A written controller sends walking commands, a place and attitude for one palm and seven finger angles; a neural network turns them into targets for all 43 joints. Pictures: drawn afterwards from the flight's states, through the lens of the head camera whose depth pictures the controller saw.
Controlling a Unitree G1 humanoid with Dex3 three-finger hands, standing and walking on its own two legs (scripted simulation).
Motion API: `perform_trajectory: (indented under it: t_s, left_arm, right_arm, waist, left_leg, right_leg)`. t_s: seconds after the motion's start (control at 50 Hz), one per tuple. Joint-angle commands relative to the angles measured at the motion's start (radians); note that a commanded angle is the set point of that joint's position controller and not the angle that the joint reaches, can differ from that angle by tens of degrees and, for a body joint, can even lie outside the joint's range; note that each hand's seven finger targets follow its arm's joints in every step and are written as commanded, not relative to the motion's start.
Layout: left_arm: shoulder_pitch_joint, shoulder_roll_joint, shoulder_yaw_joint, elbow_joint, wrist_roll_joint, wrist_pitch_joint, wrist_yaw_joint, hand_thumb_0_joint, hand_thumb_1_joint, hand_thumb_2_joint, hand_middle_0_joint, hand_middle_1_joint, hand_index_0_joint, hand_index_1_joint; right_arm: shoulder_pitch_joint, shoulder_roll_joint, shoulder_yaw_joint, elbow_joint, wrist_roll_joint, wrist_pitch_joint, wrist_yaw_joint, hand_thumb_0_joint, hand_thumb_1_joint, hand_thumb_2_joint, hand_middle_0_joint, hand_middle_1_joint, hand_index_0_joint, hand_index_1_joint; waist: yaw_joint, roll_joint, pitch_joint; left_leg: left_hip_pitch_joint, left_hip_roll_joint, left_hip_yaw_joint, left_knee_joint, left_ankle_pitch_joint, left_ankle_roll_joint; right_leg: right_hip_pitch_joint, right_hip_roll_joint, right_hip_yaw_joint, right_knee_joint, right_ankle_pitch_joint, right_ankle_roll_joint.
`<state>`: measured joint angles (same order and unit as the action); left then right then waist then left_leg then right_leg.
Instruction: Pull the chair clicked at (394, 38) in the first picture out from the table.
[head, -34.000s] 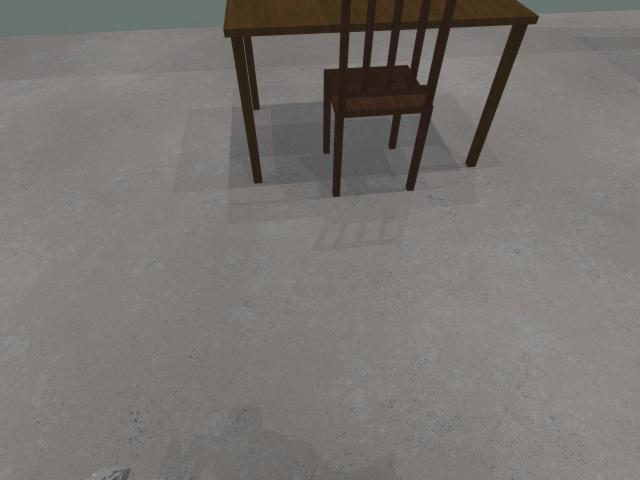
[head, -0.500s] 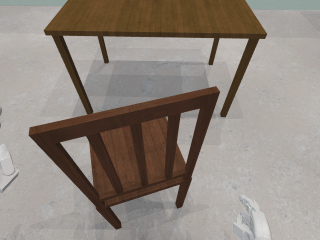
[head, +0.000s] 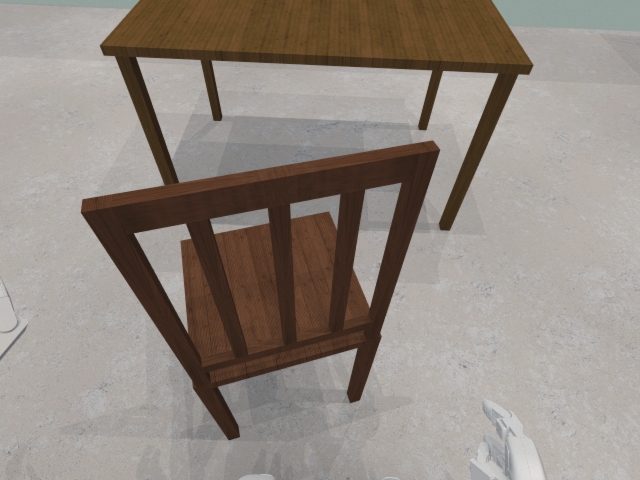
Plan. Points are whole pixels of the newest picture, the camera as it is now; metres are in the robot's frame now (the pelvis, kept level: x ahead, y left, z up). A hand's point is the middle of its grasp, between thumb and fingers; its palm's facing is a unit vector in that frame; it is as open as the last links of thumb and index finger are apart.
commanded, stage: step back with the hand held close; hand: left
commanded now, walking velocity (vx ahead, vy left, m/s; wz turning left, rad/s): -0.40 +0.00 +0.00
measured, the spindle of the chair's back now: (285, 286) +0.39 +0.09 -0.04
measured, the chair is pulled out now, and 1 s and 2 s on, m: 0.64 0.64 0.64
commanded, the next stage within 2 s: stop stepping back and stand still in 0.84 s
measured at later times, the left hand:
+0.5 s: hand (46, 358) +0.17 +0.23 +0.19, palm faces +0.42 -0.77 -0.49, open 7.4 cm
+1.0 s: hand out of the picture +0.09 +0.20 +0.19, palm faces +0.36 -0.77 -0.52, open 7.4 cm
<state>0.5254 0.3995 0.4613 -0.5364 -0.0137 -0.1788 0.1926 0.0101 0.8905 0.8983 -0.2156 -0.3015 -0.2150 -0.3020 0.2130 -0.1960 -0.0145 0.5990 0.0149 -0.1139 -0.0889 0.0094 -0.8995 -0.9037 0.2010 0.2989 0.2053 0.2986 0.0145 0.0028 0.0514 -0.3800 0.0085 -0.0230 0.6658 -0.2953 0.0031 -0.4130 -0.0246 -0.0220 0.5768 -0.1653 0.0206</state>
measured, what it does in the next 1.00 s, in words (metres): walks backwards: left foot, then right foot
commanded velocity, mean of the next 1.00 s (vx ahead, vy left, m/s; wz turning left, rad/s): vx -0.35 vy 0.01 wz -0.02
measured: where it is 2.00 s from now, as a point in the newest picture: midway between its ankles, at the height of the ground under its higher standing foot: outside the picture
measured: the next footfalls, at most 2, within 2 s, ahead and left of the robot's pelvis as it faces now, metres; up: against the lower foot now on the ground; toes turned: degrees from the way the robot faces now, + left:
left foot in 0.66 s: -0.03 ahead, +0.12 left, +0.00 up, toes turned +2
right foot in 0.88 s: -0.06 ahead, -0.14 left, +0.00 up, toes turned +1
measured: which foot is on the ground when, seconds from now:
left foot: down 0.00-0.46, up 0.48-0.64, down 0.66-0.94, up 0.96-1.00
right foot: down 0.00-0.68, up 0.70-0.86, down 0.88-1.00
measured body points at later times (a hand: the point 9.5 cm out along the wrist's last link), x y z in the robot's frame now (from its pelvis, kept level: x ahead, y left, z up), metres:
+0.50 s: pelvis -0.03 -0.02 +0.00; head +0.01 -0.01 +0.44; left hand +0.15 +0.27 +0.21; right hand +0.16 -0.24 -0.09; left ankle +0.03 +0.12 -0.71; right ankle +0.03 -0.14 -0.72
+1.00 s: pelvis -0.13 -0.05 +0.01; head -0.07 -0.05 +0.46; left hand +0.07 +0.23 +0.22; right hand +0.06 -0.26 -0.09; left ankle -0.10 +0.11 -0.70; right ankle -0.10 -0.15 -0.72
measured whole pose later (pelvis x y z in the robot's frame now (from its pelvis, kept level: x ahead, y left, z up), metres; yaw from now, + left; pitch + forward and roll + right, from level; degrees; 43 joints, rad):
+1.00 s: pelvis -0.13 -0.05 +0.01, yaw +0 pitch +1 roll -1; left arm 0.53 0.43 0.45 -0.58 -0.03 -0.25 0.14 0.01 0.89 0.90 -0.22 -0.30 -0.21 -0.30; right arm 0.12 -0.15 -0.02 0.65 0.01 -0.12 -0.03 0.01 -0.90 -0.90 0.20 0.30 0.21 0.30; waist 0.00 0.01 0.09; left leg -0.43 0.07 -0.03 0.78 -0.36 -0.04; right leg -0.31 0.01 -0.07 0.52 -0.22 -0.03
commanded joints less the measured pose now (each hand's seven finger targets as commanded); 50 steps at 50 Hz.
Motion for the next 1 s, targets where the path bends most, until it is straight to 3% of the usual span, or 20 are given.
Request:
perform_trajectory:
  t_s: [0.0,0.08,0.16,0.24,0.32,0.36,0.4,0.44,0.48,0.52,0.6,0.64,0.66,0.68,0.72,0.78,0.88,0.92,0.94,0.98]
  left_arm:
    - [-0.036,0.198,0.108,-0.208,-0.007,-0.065,0.025,0.0,0.9,0.9,-0.2,-0.3,-0.2,-0.3]
    - [0.022,0.235,0.161,-0.217,-0.007,-0.07,0.035,0.0,0.9,0.9,-0.2,-0.3,-0.2,-0.3]
    - [0.036,0.201,0.174,-0.243,0.014,-0.091,0.027,0.0,0.9,0.9,-0.2,-0.3,-0.2,-0.3]
    - [0.037,0.192,0.158,-0.247,-0.002,-0.107,0.002,0.0,0.9,0.9,-0.2,-0.3,-0.2,-0.3]
    - [-0.015,0.178,0.111,-0.302,-0.014,-0.124,-0.009,0.0,0.9,0.9,-0.2,-0.3,-0.2,-0.3]
    - [-0.011,0.195,0.127,-0.298,-0.02,-0.123,-0.01,0.0,0.9,0.9,-0.2,-0.3,-0.2,-0.3]
    - [0.01,0.205,0.148,-0.266,-0.023,-0.116,-0.012,0.0,0.9,0.9,-0.2,-0.3,-0.2,-0.3]
    - [-0.02,0.238,0.151,-0.235,-0.02,-0.113,-0.009,0.0,0.9,0.9,-0.2,-0.3,-0.2,-0.3]
    - [-0.033,0.267,0.17,-0.212,-0.013,-0.092,0.008,0.0,0.9,0.9,-0.2,-0.3,-0.2,-0.3]
    - [0.021,0.223,0.172,-0.175,-0.013,-0.084,0.006,0.0,0.9,0.9,-0.2,-0.3,-0.2,-0.3]
    - [0.107,0.19,0.138,-0.186,-0.016,-0.088,0.006,0.0,0.9,0.9,-0.2,-0.3,-0.2,-0.3]
    - [0.064,0.204,0.136,-0.272,-0.002,-0.105,0.003,0.0,0.9,0.9,-0.2,-0.3,-0.2,-0.3]
    - [0.099,0.194,0.125,-0.268,-0.014,-0.106,-0.005,0.0,0.9,0.9,-0.2,-0.3,-0.2,-0.3]
    - [0.081,0.249,0.188,-0.294,-0.02,-0.106,-0.001,0.0,0.9,0.9,-0.2,-0.3,-0.2,-0.3]
    - [-0.01,0.209,0.14,-0.356,-0.024,-0.114,0.0,0.0,0.9,0.9,-0.2,-0.3,-0.2,-0.3]
    - [-0.023,0.197,0.112,-0.333,-0.019,-0.127,-0.006,0.0,0.9,0.9,-0.2,-0.3,-0.2,-0.3]
    - [-0.002,0.212,0.137,-0.215,-0.006,-0.136,-0.029,0.0,0.9,0.9,-0.2,-0.3,-0.2,-0.3]
    - [0.036,0.218,0.123,-0.198,-0.019,-0.124,-0.035,0.0,0.9,0.9,-0.2,-0.3,-0.2,-0.3]
    - [0.115,0.22,0.153,-0.136,-0.036,-0.103,-0.028,0.0,0.9,0.9,-0.2,-0.3,-0.2,-0.3]
    - [0.182,0.212,0.173,-0.126,-0.043,-0.071,-0.011,0.0,0.9,0.9,-0.2,-0.3,-0.2,-0.3]
  right_arm:
    - [-0.089,-0.13,-0.053,-0.127,-0.014,-0.047,-0.002,0.0,-0.9,-0.9,0.2,0.3,0.2,0.3]
    - [-0.125,-0.129,-0.056,-0.117,-0.016,-0.03,-0.006,0.0,-0.9,-0.9,0.2,0.3,0.2,0.3]
    - [-0.135,-0.146,-0.059,-0.157,-0.006,-0.046,-0.015,0.0,-0.9,-0.9,0.2,0.3,0.2,0.3]
    - [-0.109,-0.138,-0.064,-0.136,-0.007,-0.074,-0.016,0.0,-0.9,-0.9,0.2,0.3,0.2,0.3]
    - [-0.102,-0.14,-0.055,-0.098,-0.027,-0.098,-0.003,0.0,-0.9,-0.9,0.2,0.3,0.2,0.3]
    - [-0.112,-0.137,-0.06,-0.096,-0.025,-0.099,0.003,0.0,-0.9,-0.9,0.2,0.3,0.2,0.3]
    - [-0.117,-0.124,-0.065,-0.099,-0.017,-0.082,0.002,0.0,-0.9,-0.9,0.2,0.3,0.2,0.3]
    - [-0.097,-0.107,-0.073,-0.1,-0.015,-0.06,0.008,0.0,-0.9,-0.9,0.2,0.3,0.2,0.3]
    - [-0.135,-0.093,-0.073,-0.091,-0.026,-0.028,0.017,0.0,-0.9,-0.9,0.2,0.3,0.2,0.3]
    - [-0.166,-0.051,-0.04,-0.116,-0.019,-0.009,0.009,0.0,-0.9,-0.9,0.2,0.3,0.2,0.3]
    - [-0.121,-0.091,-0.041,-0.095,-0.02,0.008,-0.005,0.0,-0.9,-0.9,0.2,0.3,0.2,0.3]
    - [-0.128,-0.134,-0.069,-0.121,-0.012,-0.018,0.005,0.0,-0.9,-0.9,0.2,0.3,0.2,0.3]
    - [-0.12,-0.147,-0.08,-0.122,0.001,-0.039,0.011,0.0,-0.9,-0.9,0.2,0.3,0.2,0.3]
    - [-0.149,-0.127,-0.077,-0.126,-0.016,-0.064,0.011,0.0,-0.9,-0.9,0.2,0.3,0.2,0.3]
    - [-0.126,-0.114,-0.069,-0.098,-0.035,-0.09,0.008,0.0,-0.9,-0.9,0.2,0.3,0.2,0.3]
    - [-0.093,-0.134,-0.078,-0.059,-0.023,-0.103,0.021,0.0,-0.9,-0.9,0.2,0.3,0.2,0.3]
    - [-0.119,-0.136,-0.059,-0.062,-0.025,-0.089,0.037,0.0,-0.9,-0.9,0.2,0.3,0.2,0.3]
    - [-0.105,-0.121,-0.085,-0.108,0.001,-0.065,0.038,0.0,-0.9,-0.9,0.2,0.3,0.2,0.3]
    - [-0.108,-0.096,-0.087,-0.117,0.008,-0.04,0.038,0.0,-0.9,-0.9,0.2,0.3,0.2,0.3]
    - [-0.117,-0.062,-0.043,-0.142,0.004,0.002,0.037,0.0,-0.9,-0.9,0.2,0.3,0.2,0.3]
  waist:
    - [-0.017,-0.088,-0.123]
    - [-0.013,-0.015,-0.175]
    - [-0.014,0.235,-0.157]
    - [-0.008,0.141,-0.15]
    - [-0.011,0.212,-0.206]
    - [-0.003,0.173,-0.232]
    - [-0.005,0.08,-0.216]
    - [-0.021,-0.16,-0.192]
    - [-0.009,-0.199,-0.197]
    - [-0.017,-0.166,-0.162]
    - [-0.024,-0.033,-0.178]
    - [-0.008,0.156,-0.196]
    - [0.003,0.127,-0.243]
    - [-0.008,0.31,-0.242]
    - [-0.026,0.271,-0.149]
    - [-0.016,0.219,-0.171]
    - [-0.007,0.16,-0.162]
    - [-0.023,-0.212,-0.259]
    - [-0.009,-0.243,-0.257]
    - [-0.022,-0.118,-0.247]
  left_leg:
    - [-0.043,0.023,-0.046,-0.057,-0.165,0.015]
    - [-0.021,0.061,-0.087,-0.145,-0.108,0.024]
    - [-0.401,0.222,-0.202,-0.392,-0.279,0.099]
    - [-0.294,0.22,-0.187,-0.282,0.018,0.093]
    - [-0.067,0.232,-0.15,-0.208,0.365,0.082]
    - [-0.059,0.231,-0.139,-0.175,0.324,0.077]
    - [-0.104,0.161,-0.094,-0.089,0.13,0.049]
    - [-0.037,-0.03,0.002,0.189,-0.161,-0.026]
    - [-0.02,-0.036,-0.038,0.517,-0.202,-0.032]
    - [-0.031,0.011,-0.049,0.34,-0.225,-0.022]
    - [0.083,0.036,0.023,-0.298,0.042,0.003]
    - [0.032,0.264,-0.145,-0.313,0.296,0.082]
    - [0.091,0.279,-0.103,-0.289,0.395,0.079]
    - [0.02,0.327,-0.159,-0.319,0.381,0.116]
    - [0.011,0.337,-0.163,-0.277,0.607,0.134]
    - [0.244,0.302,-0.099,-0.181,0.81,0.099]
    - [0.107,0.233,-0.075,-0.095,0.457,0.04]
    - [0.046,0.024,0.066,0.148,0.031,-0.042]
    - [0.012,-0.004,0.008,0.317,-0.175,-0.036]
    - [-0.023,0.02,-0.038,0.311,-0.19,-0.027]
  right_leg:
    - [0.067,-0.178,0.24,-0.257,-0.16,-0.1]
    - [0.096,-0.14,0.156,-0.205,-0.132,-0.073]
    - [0.411,0.008,0.03,0.145,-0.025,-0.004]
    - [0.33,-0.004,0.04,0.162,0.072,-0.019]
    - [0.223,-0.024,0.035,0.115,0.034,-0.024]
    - [0.235,-0.029,0.045,0.105,0.013,-0.031]
    - [0.233,-0.077,0.117,0.003,0.123,-0.058]
    - [0.041,-0.287,0.407,-0.3,0.016,-0.157]
    - [-0.009,-0.398,0.448,-0.395,-0.052,-0.25]
    - [0.059,-0.303,0.261,-0.289,0.141,-0.192]
    - [0.196,-0.153,0.121,-0.135,0.166,-0.054]
    - [0.194,-0.045,0.044,0.076,0.063,0.004]
    - [0.164,-0.027,0.043,0.134,-0.035,0.001]
    - [0.121,-0.032,0.033,0.254,-0.173,0.006]
    - [0.064,-0.021,0.054,0.337,-0.242,-0.011]
    - [0.028,-0.021,-0.003,0.109,-0.186,-0.018]
    - [0.253,-0.052,-0.014,-0.188,0.209,-0.018]
    - [0.257,-0.26,0.233,-0.217,0.601,-0.122]
    - [0.206,-0.355,0.3,-0.269,0.484,-0.174]
    - [0.206,-0.326,0.259,-0.258,0.235,-0.176]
